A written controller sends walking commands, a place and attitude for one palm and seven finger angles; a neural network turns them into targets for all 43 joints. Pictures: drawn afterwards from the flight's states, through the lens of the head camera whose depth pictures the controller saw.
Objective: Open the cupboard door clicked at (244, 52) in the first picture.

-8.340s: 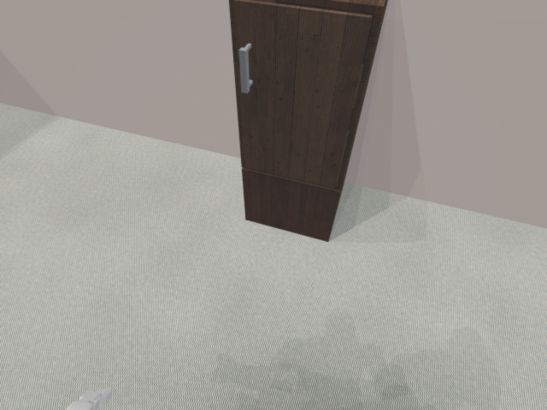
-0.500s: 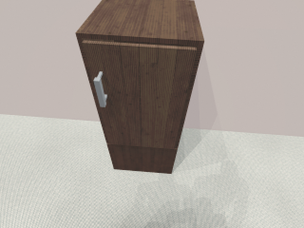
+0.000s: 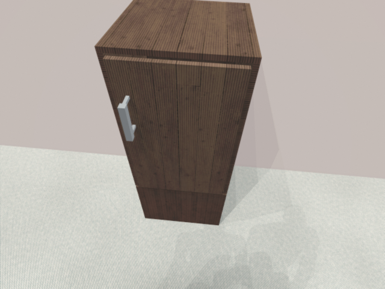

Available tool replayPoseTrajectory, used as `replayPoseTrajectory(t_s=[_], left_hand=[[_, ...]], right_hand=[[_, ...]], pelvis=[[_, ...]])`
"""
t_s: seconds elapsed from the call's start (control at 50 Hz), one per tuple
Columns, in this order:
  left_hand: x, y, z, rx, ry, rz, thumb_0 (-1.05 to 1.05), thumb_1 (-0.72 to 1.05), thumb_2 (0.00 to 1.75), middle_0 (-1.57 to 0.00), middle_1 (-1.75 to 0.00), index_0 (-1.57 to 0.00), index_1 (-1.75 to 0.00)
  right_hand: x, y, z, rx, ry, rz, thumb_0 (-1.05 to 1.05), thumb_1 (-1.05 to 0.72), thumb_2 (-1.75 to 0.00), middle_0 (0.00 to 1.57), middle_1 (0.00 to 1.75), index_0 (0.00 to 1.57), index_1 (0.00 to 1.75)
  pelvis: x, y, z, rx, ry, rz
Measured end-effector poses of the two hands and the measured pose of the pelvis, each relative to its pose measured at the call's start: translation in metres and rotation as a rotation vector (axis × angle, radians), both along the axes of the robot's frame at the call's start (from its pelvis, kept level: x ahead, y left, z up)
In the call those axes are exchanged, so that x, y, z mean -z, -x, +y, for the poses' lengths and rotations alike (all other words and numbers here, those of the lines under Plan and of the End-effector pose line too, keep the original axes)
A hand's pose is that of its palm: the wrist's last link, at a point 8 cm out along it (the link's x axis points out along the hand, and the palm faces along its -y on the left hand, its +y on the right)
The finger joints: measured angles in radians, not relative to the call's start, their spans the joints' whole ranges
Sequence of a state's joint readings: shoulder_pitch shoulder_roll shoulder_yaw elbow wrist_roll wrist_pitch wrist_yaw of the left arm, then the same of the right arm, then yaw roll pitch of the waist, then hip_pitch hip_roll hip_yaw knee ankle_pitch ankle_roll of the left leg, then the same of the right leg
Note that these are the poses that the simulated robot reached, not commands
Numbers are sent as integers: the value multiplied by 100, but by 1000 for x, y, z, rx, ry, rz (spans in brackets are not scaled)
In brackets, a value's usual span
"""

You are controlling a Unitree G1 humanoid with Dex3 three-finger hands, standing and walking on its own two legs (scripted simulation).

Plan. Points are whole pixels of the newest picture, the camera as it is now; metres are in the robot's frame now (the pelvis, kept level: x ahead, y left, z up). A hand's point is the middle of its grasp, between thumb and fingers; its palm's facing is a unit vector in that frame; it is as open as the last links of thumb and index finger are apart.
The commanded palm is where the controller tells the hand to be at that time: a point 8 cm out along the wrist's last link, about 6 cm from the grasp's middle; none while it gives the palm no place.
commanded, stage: come to a stop and stand still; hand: left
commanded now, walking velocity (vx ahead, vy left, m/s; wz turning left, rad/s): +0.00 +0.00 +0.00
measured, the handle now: (128, 118) +0.55 +0.23 +0.02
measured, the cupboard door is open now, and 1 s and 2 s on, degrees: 0 0 0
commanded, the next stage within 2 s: look again from close up in 0.14 s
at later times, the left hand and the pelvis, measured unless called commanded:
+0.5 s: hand out of the picture +0.00 +0.18 -0.19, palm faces +0.01 -0.98 -0.18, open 7.4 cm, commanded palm none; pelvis +0.00 +0.02 -0.01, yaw -2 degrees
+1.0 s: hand (78, 278) +0.14 +0.23 -0.02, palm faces +0.21 -0.97 -0.10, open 7.6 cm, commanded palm +0.08 +0.28 -0.06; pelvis -0.05 +0.05 -0.02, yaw +2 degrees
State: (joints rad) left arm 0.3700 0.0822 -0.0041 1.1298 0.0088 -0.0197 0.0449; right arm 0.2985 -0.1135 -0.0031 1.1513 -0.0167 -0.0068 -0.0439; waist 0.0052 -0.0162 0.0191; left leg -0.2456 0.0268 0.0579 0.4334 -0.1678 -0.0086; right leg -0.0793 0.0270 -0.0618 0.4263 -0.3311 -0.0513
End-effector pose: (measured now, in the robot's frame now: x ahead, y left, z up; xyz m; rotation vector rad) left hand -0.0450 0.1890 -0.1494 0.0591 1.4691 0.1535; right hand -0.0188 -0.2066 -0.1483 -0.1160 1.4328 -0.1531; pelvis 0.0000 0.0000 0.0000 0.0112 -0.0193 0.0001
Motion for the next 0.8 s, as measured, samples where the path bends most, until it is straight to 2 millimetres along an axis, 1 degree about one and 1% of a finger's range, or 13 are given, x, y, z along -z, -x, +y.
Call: replayPoseTrajectory(t_s=[0.1,0.28,0.34,0.38,0.46,0.54,0.62,0.7,0.8], left_hand=[[-1,-1,-2,2,-2,10,0,91,90,-20,-30,-20,-30],[-3,-8,0,20,-28,-1,0,91,90,-20,-30,-20,-30],[-3,-11,6,60,-34,-7,0,91,90,-20,-30,-20,-30],[1,-14,14,77,-33,-14,0,91,90,-20,-30,-20,-30],[10,-28,31,79,-43,-62,1,91,90,-20,-30,-20,-30],[10,-42,47,79,-54,-137,1,91,90,-20,-30,-20,-30],[7,-46,59,87,-56,-174,1,91,90,-20,-30,-20,-30],[5,-39,69,96,-55,-167,0,91,90,-20,-30,-20,-30],[4,-19,77,92,-55,-120,0,91,90,-20,-30,-20,-30]], right_hand=[[-1,-9,-6,-4,11,-11,2,-93,-90,20,30,19,30],[1,-18,-14,-13,14,-12,2,-93,-90,20,30,19,30],[0,-27,-17,8,32,-64,2,-93,-90,20,30,19,30],[-2,-32,-16,24,46,-110,2,-93,-90,20,30,19,30],[-5,-35,-10,19,69,-158,1,-93,-90,20,30,19,30],[-6,-31,-2,1,75,-166,1,-93,-90,20,30,19,30],[-9,-23,6,-9,73,-165,1,-93,-90,20,30,19,30],[-10,-9,14,-12,66,-146,1,-93,-90,20,30,20,30],[-10,9,23,-11,52,-102,1,-92,-90,20,30,20,30]], pelvis=[[0,-4,-2,2,-2,1],[1,-8,-5,12,10,9],[3,-5,0,31,20,7],[5,-5,4,34,25,2],[9,-2,10,32,17,-15],[9,6,20,28,27,-24],[8,15,28,24,30,-22],[6,22,36,22,28,-12],[4,29,42,20,23,2]])
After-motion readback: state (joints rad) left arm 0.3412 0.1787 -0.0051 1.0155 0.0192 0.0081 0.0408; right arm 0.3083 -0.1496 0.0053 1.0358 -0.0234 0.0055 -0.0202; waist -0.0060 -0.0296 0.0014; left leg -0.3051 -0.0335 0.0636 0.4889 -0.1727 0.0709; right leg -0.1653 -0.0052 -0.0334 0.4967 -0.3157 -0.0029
